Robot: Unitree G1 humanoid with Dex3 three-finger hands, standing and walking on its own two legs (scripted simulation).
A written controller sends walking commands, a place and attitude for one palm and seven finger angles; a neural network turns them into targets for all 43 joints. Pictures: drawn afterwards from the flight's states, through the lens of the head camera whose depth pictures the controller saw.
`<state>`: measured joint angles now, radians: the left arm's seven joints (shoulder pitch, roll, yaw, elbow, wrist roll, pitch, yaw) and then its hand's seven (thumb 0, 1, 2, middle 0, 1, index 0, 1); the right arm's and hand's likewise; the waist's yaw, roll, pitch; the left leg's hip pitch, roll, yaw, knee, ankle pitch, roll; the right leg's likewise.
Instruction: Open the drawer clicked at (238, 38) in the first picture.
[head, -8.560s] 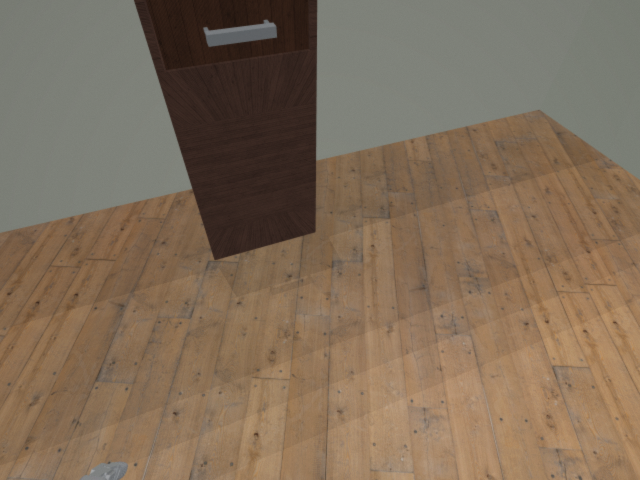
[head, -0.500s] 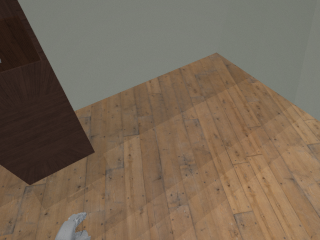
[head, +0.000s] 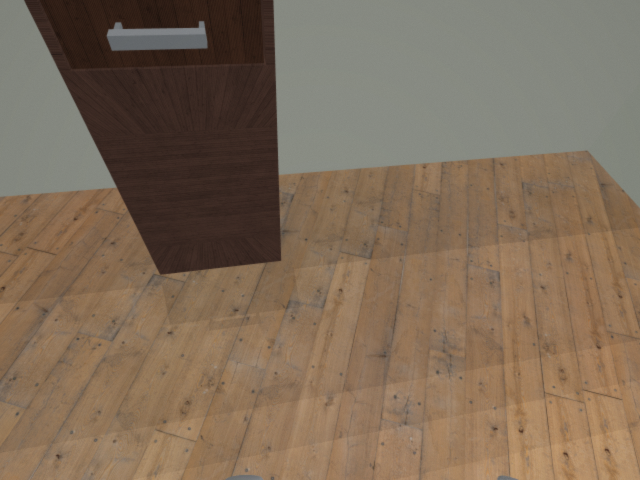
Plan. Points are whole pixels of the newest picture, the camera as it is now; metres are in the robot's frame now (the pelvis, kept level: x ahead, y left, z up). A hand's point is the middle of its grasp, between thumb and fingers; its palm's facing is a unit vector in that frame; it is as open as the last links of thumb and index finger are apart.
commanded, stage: turn to face it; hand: left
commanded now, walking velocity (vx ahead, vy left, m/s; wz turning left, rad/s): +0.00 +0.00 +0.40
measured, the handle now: (160, 32) +0.82 +0.38 +0.11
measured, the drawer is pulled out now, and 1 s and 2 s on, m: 0.00 0.00 0.00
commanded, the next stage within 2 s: take the last steps up to it in 0.40 s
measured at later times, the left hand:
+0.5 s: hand out of the picture +0.04 +0.18 -0.13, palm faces +0.20 -0.94 -0.27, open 7.4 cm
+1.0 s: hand out of the picture -0.07 +0.20 -0.16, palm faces +0.29 -0.94 -0.16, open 7.4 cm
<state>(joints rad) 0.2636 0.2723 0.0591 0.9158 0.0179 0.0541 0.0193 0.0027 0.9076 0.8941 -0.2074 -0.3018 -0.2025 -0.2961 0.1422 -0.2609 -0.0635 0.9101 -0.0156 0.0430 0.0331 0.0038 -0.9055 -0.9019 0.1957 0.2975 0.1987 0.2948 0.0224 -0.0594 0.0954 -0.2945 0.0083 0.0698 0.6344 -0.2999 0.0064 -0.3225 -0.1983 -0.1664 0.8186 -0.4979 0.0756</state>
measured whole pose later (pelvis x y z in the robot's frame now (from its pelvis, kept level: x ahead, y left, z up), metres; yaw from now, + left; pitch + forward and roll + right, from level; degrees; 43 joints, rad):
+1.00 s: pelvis +0.02 +0.04 +0.02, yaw +14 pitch -2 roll -1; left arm 0.38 0.20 0.05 1.14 0.03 0.03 -0.01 0.01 0.92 0.89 -0.20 -0.30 -0.20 -0.30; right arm 0.32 -0.14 -0.03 1.06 -0.03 -0.04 -0.01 0.00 -0.92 -0.90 0.20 0.30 0.20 0.30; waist 0.01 -0.03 0.01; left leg -0.08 0.04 0.11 0.41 -0.29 0.02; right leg -0.45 -0.10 -0.09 1.01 -0.34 0.02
